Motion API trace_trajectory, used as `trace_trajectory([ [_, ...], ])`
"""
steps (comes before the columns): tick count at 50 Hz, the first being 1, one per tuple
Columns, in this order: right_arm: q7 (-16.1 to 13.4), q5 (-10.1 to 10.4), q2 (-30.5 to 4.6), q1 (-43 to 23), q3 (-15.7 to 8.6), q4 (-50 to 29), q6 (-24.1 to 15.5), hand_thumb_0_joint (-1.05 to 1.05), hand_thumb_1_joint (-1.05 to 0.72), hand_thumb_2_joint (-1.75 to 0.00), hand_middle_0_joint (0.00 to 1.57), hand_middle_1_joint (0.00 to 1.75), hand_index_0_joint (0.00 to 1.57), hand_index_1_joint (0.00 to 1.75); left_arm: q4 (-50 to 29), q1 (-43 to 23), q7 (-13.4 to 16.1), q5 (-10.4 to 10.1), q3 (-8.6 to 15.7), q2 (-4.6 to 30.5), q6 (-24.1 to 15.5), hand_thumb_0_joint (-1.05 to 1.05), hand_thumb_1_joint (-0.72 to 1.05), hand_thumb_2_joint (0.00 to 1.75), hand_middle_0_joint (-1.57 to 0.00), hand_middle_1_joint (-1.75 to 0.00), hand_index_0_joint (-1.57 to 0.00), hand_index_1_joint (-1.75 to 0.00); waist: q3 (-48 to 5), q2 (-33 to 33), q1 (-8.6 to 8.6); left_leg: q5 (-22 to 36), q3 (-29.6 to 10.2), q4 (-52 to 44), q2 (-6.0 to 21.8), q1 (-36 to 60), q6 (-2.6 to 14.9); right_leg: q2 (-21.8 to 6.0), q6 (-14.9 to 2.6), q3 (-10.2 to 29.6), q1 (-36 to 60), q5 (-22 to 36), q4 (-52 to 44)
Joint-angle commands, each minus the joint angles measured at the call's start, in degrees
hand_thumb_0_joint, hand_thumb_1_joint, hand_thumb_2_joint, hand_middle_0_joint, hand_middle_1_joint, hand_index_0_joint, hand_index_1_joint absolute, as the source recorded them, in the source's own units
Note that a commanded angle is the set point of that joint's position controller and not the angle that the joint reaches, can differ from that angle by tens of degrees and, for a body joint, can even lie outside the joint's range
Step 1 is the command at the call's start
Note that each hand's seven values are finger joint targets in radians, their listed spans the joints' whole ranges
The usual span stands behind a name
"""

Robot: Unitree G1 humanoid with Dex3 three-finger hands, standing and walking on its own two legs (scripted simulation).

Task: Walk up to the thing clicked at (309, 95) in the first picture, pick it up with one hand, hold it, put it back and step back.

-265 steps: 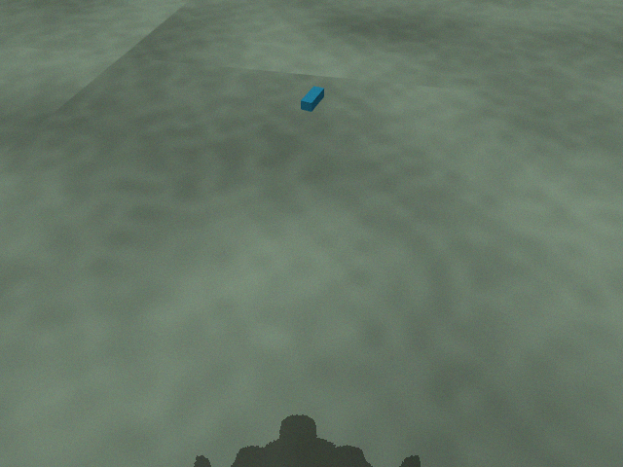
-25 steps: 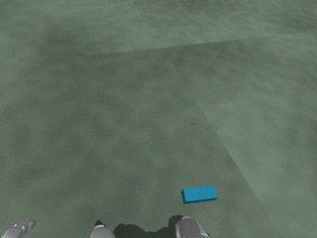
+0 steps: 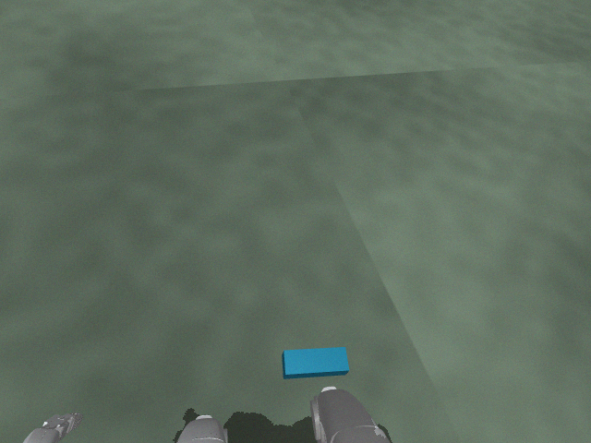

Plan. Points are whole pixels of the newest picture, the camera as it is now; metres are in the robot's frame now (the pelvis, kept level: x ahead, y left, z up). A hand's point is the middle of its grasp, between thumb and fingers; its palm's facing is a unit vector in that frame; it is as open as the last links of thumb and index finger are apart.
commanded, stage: walk up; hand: left
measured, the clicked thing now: (314, 362) +0.41 -0.15 -0.71
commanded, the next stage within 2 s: none
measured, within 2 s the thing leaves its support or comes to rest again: neither
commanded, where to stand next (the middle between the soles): +0.03 -0.38 m, yaw +5 degrees
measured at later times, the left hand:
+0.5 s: hand out of the picture +0.08 +0.07 -0.16, palm faces -0.05 -0.94 -0.33, open 7.4 cm
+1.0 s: hand out of the picture +0.01 -0.17 -0.15, palm faces +0.06 -0.94 -0.34, open 7.4 cm
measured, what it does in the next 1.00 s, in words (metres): steps to the right: right foot, then left foot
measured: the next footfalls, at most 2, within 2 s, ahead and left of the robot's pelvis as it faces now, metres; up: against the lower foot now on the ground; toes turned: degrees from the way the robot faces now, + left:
right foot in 0.16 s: +0.08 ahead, -0.29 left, +0.00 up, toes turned -1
left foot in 0.40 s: +0.07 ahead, -0.09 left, +0.00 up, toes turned +6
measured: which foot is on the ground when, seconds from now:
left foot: down 0.00-0.18, up 0.20-0.38, down 0.40-0.78, up 0.80-1.00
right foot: up 0.00-0.14, down 0.16-0.40, up 0.42-0.74, down 0.76-1.00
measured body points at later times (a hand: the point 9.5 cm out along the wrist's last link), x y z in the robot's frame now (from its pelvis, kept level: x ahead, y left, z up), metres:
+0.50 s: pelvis -0.02 -0.21 -0.01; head +0.02 -0.16 +0.43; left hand +0.08 +0.12 -0.14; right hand +0.00 -0.55 -0.08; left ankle +0.03 -0.09 -0.71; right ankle +0.03 -0.34 -0.66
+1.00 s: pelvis -0.04 -0.43 -0.01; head -0.01 -0.42 +0.44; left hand +0.00 -0.12 -0.13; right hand +0.05 -0.78 -0.10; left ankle -0.02 -0.32 -0.67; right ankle +0.00 -0.53 -0.71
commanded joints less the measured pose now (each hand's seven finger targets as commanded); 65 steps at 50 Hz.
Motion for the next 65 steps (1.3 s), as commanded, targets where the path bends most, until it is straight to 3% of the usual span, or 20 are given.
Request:
trace_trajectory([
  [1,-1.5,-0.9,-23.0,3.3,-7.4,-3.7,-0.8,0.0,-0.9,-0.9,0.2,0.3,0.2,0.3,-6.7,-3.2,-0.5,-0.4,4.2,10.7,-1.5,0.0,0.9,0.9,-0.2,-0.3,-0.2,-0.3,-6.6,15.2,-0.62,6.6,-13.3,-14.0,12.4,4.4,13.34,-5.3,1.7,-2.1,-2.7,-0.4,-3.3],
  [5,-1.3,-1.6,-25.7,0.0,-7.9,-4.2,-0.3,0.0,-0.9,-0.9,0.2,0.3,0.2,0.3,-6.6,-1.6,-1.0,-0.4,4.7,10.2,-1.8,0.0,0.9,0.9,-0.2,-0.3,-0.2,-0.3,-9.0,20.5,1.07,5.3,-11.1,-10.5,12.5,-2.2,12.03,-5.5,1.24,-7.9,8.0,-5.4,-16.8],
  [8,-1.1,-1.8,-18.2,-0.3,-5.1,-2.9,1.5,0.0,-0.9,-0.9,0.2,0.3,0.2,0.3,-0.9,11.0,-0.1,1.1,6.5,11.9,-2.2,0.0,0.9,0.9,-0.2,-0.3,-0.2,-0.3,-12.1,2.9,8.68,-3.5,1.4,13.5,2.6,-18.4,5.65,-0.3,-0.87,-10.7,27.5,-1.1,-32.0],
  [9,-1.1,-0.6,-13.0,-1.0,-3.2,-4.5,1.9,0.0,-0.9,-0.9,0.2,0.3,0.2,0.3,-2.3,11.9,0.4,2.1,7.0,16.7,-3.0,0.0,0.9,0.9,-0.2,-0.3,-0.2,-0.3,-8.7,-12.5,9.88,-18.2,1.8,27.1,-3.6,-29.8,3.37,-12.7,-5.48,13.5,22.9,-7.5,-43.2],
  [10,-2.6,0.0,-15.8,-5.8,-4.9,-6.0,2.0,0.0,-0.9,-0.9,0.2,0.3,0.2,0.3,-5.4,1.6,0.9,0.8,7.0,20.9,-3.4,0.0,0.9,0.9,-0.2,-0.3,-0.2,-0.3,-7.1,-12.4,5.82,-18.9,-5.1,29.4,-5.1,-26.1,3.67,-18.4,-11.39,30.0,15.0,-9.7,-55.2],
  [17,-0.7,1.3,-16.9,11.5,-6.0,5.7,0.9,0.0,-0.9,-0.9,0.2,0.3,0.2,0.3,-7.5,-9.2,1.1,0.8,3.7,12.0,-2.2,0.0,0.9,0.9,-0.2,-0.3,-0.2,-0.3,-4.4,-6.2,-3.21,-2.9,1.1,3.8,-3.2,5.2,3.49,-11.2,-12.59,4.3,1.1,-7.0,-41.7],
  [19,-1.0,-0.3,-18.6,15.9,-6.6,6.0,-0.2,0.0,-0.9,-0.9,0.2,0.3,0.2,0.3,-7.9,-7.4,1.3,0.7,1.8,6.9,-1.5,0.0,0.9,0.9,-0.2,-0.3,-0.2,-0.3,-5.4,4.0,-5.01,-2.1,-12.6,-12.0,1.2,17.2,4.34,-6.8,-7.53,-1.6,-7.2,-3.9,-22.4],
  [20,-1.7,-1.7,-23.7,12.4,-7.5,3.0,-0.6,0.0,-0.9,-0.9,0.2,0.3,0.2,0.3,-8.2,-4.9,1.5,0.4,0.8,3.4,-1.7,0.0,0.9,0.9,-0.2,-0.3,-0.2,-0.3,-3.5,15.3,-3.06,-1.7,-40.1,-21.5,16.1,16.4,6.21,-0.3,-2.65,-3.1,-14.7,-4.1,-9.7],
  [21,-2.1,-0.1,-28.3,8.9,-8.3,0.5,-0.9,0.0,-0.9,-0.9,0.2,0.3,0.2,0.3,-7.7,-3.1,2.2,0.8,2.7,10.0,-1.5,0.0,0.9,0.9,-0.2,-0.3,-0.2,-0.3,-4.9,9.1,-2.66,0.4,-49.5,-24.3,24.6,13.5,11.54,-2.0,-1.47,2.7,-14.5,-8.7,-4.5],
  [26,-2.0,-0.3,-22.2,2.5,-7.1,-1.7,-0.6,0.0,-0.9,-0.9,0.2,0.3,0.2,0.3,-5.4,-0.6,1.4,-0.1,5.1,11.7,-1.6,0.0,0.9,0.9,-0.2,-0.3,-0.2,-0.3,-6.0,12.0,1.09,8.0,-22.0,-14.8,13.5,3.1,13.86,-2.9,0.1,2.3,-4.7,-0.5,6.1],
  [33,-1.3,-2.3,-25.1,2.2,-8.4,-3.6,-0.2,0.0,-0.9,-0.9,0.2,0.3,0.2,0.3,-7.2,-3.9,-0.3,0.0,5.4,10.4,-1.5,0.0,0.9,0.9,-0.2,-0.3,-0.2,-0.3,-7.0,18.1,-1.34,-10.1,-18.9,-14.4,11.5,-0.1,13.17,-5.9,2.48,-5.0,-1.4,-6.3,-7.4],
  [37,-0.9,-2.6,-22.6,-3.3,-7.0,-3.1,1.3,0.0,-0.9,-0.9,0.2,0.3,0.2,0.3,-1.5,9.3,0.1,0.2,6.8,10.1,-2.1,0.0,0.9,0.9,-0.2,-0.3,-0.2,-0.3,-11.6,14.0,6.65,-6.4,-7.9,-1.1,5.6,-13.4,7.18,-1.6,0.11,-11.3,21.2,-4.1,-26.7],
  [38,-0.8,-2.4,-17.1,-3.0,-5.1,-3.0,2.0,0.0,-0.9,-0.9,0.2,0.3,0.2,0.3,0.1,14.7,0.5,1.4,7.1,11.3,-2.5,0.0,0.9,0.9,-0.2,-0.3,-0.2,-0.3,-10.7,0.9,9.97,-12.4,-0.4,16.1,-0.2,-22.7,4.46,-2.4,-1.44,-6.8,24.1,-8.5,-33.1],
  [39,-1.3,-1.0,-13.5,-6.0,-4.2,-5.8,2.2,0.0,-0.9,-0.9,0.2,0.3,0.2,0.3,-2.5,10.6,0.9,1.2,7.8,18.0,-3.2,0.0,0.9,0.9,-0.2,-0.3,-0.2,-0.3,-6.3,-13.2,9.04,-20.0,-0.8,26.9,-8.6,-31.4,2.21,-16.3,-6.54,24.1,15.3,-14.0,-50.3],
  [40,-2.8,-0.7,-15.6,-8.6,-5.5,-5.7,2.2,0.0,-0.9,-0.9,0.2,0.3,0.2,0.3,-5.2,0.6,1.5,0.4,7.7,21.1,-3.5,0.0,0.9,0.9,-0.2,-0.3,-0.2,-0.3,-2.6,-11.1,4.55,-17.3,-8.7,29.8,-5.5,-26.3,2.03,-20.0,-9.94,32.8,9.0,-17.1,-57.7],
  [43,-1.3,1.1,-17.4,-1.4,-4.9,1.3,1.7,0.0,-0.9,-0.9,0.2,0.3,0.2,0.3,-3.1,-1.6,3.1,0.2,6.0,15.9,-4.1,0.0,0.9,0.9,-0.2,-0.3,-0.2,-0.3,-5.1,-5.0,1.37,-9.4,-7.3,27.1,-2.6,-21.3,1.82,-15.4,-9.17,17.8,14.2,-14.5,-46.7],
  [48,3.1,-0.4,-15.3,-5.4,-3.4,1.2,2.1,0.0,-0.9,-0.9,0.2,0.3,0.2,0.3,2.3,1.3,4.6,-1.1,4.1,12.1,-7.5,0.0,0.9,0.9,-0.2,-0.3,-0.2,-0.3,-3.4,1.7,2.42,-7.8,-9.2,16.7,-1.9,-14.4,2.99,-19.3,-10.58,19.8,15.9,-14.4,-47.7],
  [58,5.0,0.1,-10.2,-9.1,-2.8,0.7,2.9,0.0,-0.9,-0.9,0.2,0.3,0.2,0.3,6.2,2.4,5.9,-2.5,1.9,9.4,-10.6,0.0,0.9,0.9,-0.2,-0.3,-0.2,-0.3,-9.6,-1.2,1.36,-4.4,-4.0,-4.7,-5.5,0.6,2.43,-18.2,-5.41,6.0,24.4,29.2,-43.1],
  [62,5.1,0.0,-10.4,-9.5,-2.8,1.7,1.9,0.0,-0.9,-0.9,0.2,0.3,0.2,0.3,7.1,0.9,5.2,-2.7,-0.3,5.5,-10.2,0.0,0.9,0.9,-0.2,-0.3,-0.2,-0.3,-12.6,0.8,-0.18,12.0,-8.2,-13.3,-2.8,17.7,4.68,-12.2,-1.32,-4.0,13.1,25.2,-38.0],
  [65,5.7,1.0,-11.6,-13.0,-2.2,2.3,2.4,0.0,-0.9,-0.9,0.2,0.3,0.2,0.3,9.0,-2.4,5.1,-2.3,-0.1,5.9,-10.2,0.0,0.9,0.9,-0.2,-0.3,-0.2,-0.3,-13.0,4.5,0.28,7.2,-15.2,-12.8,3.1,11.5,7.7,-7.6,0.2,-6.6,17.1,2.8,-41.4],
])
